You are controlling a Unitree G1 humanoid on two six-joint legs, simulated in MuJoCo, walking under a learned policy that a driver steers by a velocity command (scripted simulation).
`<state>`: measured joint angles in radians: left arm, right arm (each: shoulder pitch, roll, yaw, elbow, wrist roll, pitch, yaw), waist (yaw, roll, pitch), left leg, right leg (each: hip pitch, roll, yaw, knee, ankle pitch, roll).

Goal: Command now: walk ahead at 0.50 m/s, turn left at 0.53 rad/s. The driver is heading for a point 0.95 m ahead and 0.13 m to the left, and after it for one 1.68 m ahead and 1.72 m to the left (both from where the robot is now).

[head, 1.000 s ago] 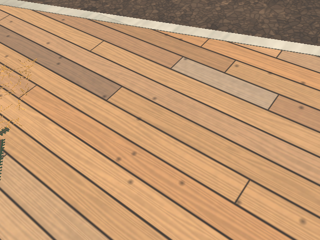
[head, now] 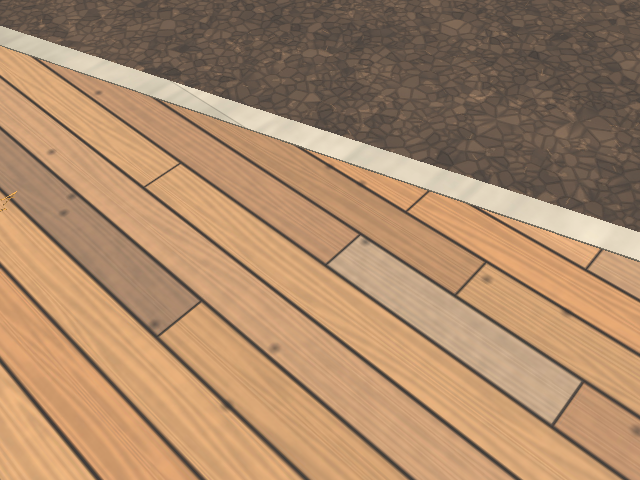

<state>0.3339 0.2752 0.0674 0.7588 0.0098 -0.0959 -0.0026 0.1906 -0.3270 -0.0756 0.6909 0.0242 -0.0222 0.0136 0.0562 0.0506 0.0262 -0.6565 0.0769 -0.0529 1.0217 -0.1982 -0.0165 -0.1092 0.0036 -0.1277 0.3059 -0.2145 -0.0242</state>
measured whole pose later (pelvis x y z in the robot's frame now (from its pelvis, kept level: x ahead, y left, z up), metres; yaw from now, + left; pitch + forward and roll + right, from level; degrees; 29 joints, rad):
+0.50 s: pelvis +0.27 +0.08 +0.00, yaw +18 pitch +1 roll +0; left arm 0.11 0.32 0.05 0.66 0.02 -0.10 0.01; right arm 0.31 -0.29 -0.06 0.71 0.01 -0.04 0.01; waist -0.05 -0.03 0.05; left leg -0.20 -0.12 -0.09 0.37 -0.18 0.10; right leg -0.66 -0.10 0.08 0.92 -0.19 0.06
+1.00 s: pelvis +0.55 +0.10 +0.00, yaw +14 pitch +1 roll +0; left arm 0.36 0.27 0.04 0.74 -0.01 -0.06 -0.01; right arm 0.15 -0.30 -0.04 0.68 -0.02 -0.09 0.00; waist 0.05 0.03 0.04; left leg -0.60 0.06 -0.08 0.85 -0.21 -0.04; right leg -0.18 0.10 0.09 0.33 -0.16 -0.08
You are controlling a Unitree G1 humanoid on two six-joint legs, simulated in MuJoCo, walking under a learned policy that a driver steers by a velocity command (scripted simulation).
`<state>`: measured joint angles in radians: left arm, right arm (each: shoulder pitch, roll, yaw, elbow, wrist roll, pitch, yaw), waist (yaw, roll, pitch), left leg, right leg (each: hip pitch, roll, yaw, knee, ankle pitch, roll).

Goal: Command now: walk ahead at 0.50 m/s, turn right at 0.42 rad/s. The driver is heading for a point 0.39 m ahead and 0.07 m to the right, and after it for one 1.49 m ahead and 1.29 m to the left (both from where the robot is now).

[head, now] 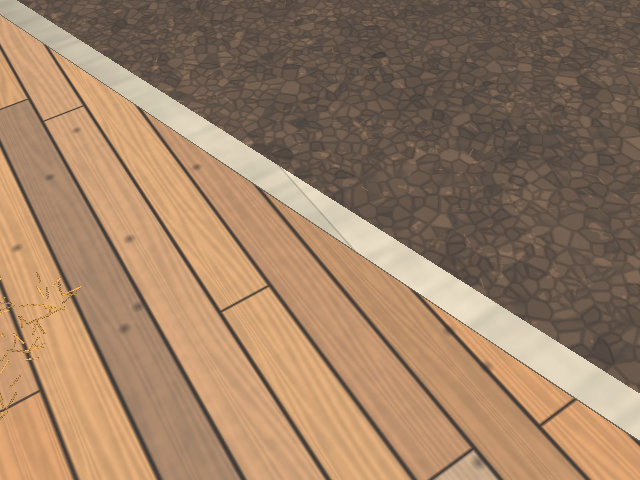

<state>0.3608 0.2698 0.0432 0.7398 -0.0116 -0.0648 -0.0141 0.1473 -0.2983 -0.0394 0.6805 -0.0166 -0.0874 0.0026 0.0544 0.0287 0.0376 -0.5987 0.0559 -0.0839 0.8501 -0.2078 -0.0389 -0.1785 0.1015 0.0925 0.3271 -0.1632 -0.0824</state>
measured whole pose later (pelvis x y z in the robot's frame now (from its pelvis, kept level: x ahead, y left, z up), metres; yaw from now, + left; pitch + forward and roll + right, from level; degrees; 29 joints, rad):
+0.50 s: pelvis +0.26 +0.03 +0.00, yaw -12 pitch +1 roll +1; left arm 0.16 0.31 0.05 0.65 0.00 -0.06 -0.01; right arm 0.36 -0.28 -0.06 0.82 0.01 -0.08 0.02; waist -0.08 -0.05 0.02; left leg -0.12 -0.05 -0.01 0.30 -0.20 0.04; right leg -0.60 -0.08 0.05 0.81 -0.20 0.02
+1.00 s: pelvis +0.50 -0.05 +0.00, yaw +3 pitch +0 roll -3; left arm 0.33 0.29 0.08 0.80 0.01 -0.08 0.00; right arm 0.15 -0.31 -0.07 0.71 0.02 -0.02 0.02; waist 0.07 0.04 0.04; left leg -0.67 0.10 -0.04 0.83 -0.06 -0.01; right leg -0.01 0.01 -0.17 0.24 -0.23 -0.01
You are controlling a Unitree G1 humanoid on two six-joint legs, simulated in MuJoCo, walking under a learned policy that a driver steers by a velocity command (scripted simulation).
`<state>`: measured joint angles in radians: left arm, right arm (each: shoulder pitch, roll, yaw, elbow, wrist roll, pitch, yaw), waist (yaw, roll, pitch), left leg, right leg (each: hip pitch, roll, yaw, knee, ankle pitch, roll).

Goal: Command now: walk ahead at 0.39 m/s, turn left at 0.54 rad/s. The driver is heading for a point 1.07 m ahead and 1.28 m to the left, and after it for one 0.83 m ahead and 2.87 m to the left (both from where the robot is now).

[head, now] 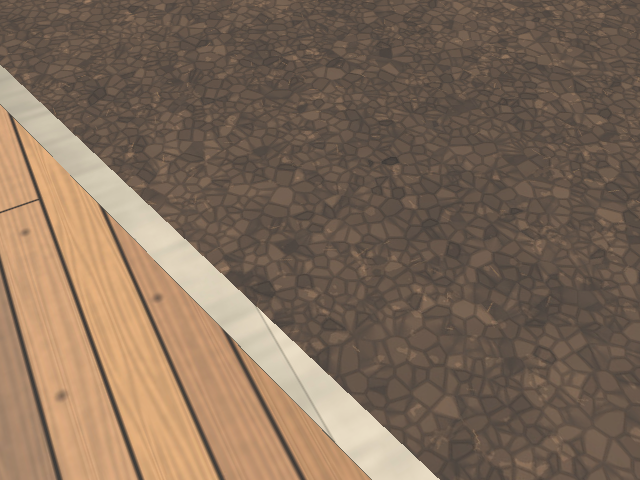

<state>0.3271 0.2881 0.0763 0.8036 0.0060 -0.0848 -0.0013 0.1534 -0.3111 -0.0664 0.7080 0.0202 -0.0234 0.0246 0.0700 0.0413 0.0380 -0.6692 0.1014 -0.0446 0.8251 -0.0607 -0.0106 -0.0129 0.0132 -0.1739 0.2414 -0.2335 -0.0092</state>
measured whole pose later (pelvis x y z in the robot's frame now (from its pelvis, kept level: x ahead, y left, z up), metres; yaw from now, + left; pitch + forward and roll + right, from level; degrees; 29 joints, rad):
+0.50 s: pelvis +0.15 +0.05 -0.01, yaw +17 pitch +2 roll -1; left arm 0.10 0.31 0.06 0.71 0.01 0.00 0.04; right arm 0.19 -0.31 -0.07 0.64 0.00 0.03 -0.02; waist -0.03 -0.02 0.06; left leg -0.39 -0.13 -0.13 0.47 -0.11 0.08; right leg -0.57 -0.02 0.13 0.88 -0.30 0.09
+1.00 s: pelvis +0.26 +0.07 +0.00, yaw +36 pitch +2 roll +0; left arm 0.35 0.30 0.06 0.76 0.00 -0.05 0.02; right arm 0.17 -0.31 -0.08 0.61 0.02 0.01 0.03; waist 0.08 0.02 -0.01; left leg -0.61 0.06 -0.03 0.83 -0.17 -0.04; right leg -0.04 -0.06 -0.10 0.29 -0.28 0.03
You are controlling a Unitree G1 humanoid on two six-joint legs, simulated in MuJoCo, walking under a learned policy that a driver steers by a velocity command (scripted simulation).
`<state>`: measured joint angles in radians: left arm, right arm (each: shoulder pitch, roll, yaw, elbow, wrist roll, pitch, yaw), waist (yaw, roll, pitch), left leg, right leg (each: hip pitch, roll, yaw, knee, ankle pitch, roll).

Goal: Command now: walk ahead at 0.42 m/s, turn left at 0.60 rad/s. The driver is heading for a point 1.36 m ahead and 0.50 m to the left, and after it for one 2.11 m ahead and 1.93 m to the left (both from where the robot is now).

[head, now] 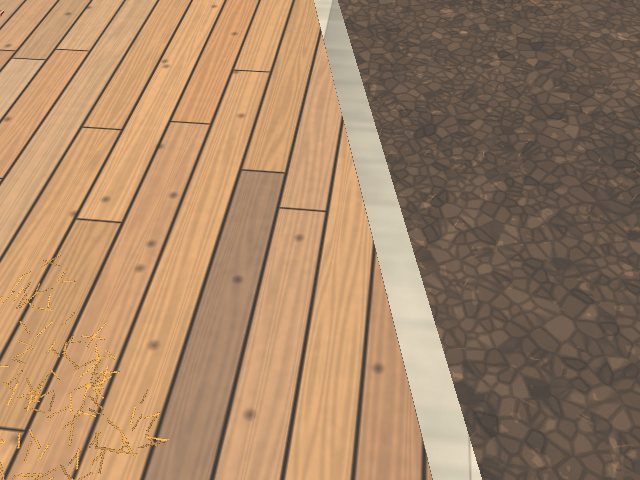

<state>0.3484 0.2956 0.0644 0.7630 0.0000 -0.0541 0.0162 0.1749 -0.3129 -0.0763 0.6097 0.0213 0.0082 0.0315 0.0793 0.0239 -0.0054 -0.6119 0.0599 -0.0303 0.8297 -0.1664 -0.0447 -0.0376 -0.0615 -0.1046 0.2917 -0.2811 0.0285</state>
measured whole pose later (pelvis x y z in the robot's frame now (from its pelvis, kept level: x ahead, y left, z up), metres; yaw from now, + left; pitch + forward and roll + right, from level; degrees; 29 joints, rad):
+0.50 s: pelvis +0.25 +0.09 +0.00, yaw +17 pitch +2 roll +0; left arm 0.02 0.30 0.04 0.66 0.00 -0.10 -0.03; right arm 0.39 -0.29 -0.06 0.73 0.03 -0.04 -0.01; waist -0.08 -0.05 0.03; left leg -0.05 -0.10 -0.15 0.33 -0.31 0.08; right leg -0.65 -0.04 0.08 0.56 0.10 0.05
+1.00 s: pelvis +0.52 +0.17 +0.00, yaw +35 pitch +1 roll -3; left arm 0.33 0.30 0.08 0.82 -0.01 -0.09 -0.01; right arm 0.11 -0.30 -0.06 0.64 0.02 -0.02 0.03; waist 0.10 0.04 0.06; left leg -0.66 0.10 -0.05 0.74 -0.03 0.01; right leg 0.03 0.02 -0.18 0.23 -0.26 -0.01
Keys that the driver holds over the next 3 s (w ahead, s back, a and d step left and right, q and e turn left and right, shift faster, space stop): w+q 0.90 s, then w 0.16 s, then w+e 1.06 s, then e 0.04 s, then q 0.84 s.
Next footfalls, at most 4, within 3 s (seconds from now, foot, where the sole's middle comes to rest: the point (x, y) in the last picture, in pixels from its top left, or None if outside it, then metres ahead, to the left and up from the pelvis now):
0.12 left None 0.17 0.15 -0.78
0.60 right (344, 460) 0.54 0.05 -0.78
1.12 left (176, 405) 0.64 0.42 -0.78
1.66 right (224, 271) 1.02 0.39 -0.78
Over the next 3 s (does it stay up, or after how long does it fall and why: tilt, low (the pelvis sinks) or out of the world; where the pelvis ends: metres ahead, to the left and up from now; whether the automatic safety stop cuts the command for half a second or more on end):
stays up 1.25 0.57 -0.01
